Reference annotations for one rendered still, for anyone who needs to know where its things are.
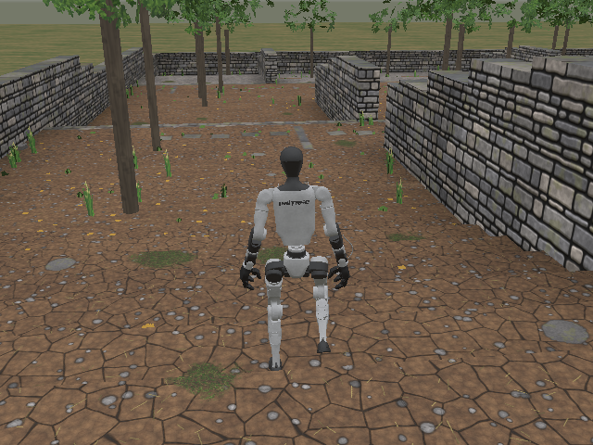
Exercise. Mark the left robot foot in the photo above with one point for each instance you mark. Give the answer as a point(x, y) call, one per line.
point(276, 366)

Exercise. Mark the right robot forearm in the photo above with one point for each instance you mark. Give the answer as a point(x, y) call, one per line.
point(338, 248)

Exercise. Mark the left robot hand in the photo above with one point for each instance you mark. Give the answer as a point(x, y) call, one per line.
point(245, 277)

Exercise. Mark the robot right shin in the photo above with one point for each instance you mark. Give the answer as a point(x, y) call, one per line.
point(322, 314)

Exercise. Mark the right robot hand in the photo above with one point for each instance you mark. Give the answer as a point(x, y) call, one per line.
point(344, 275)

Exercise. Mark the right robot upper arm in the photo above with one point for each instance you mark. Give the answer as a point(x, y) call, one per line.
point(327, 207)

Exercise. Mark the left robot forearm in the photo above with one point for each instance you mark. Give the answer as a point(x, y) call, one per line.
point(251, 252)

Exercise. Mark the left robot upper arm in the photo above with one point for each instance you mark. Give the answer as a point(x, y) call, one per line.
point(261, 213)

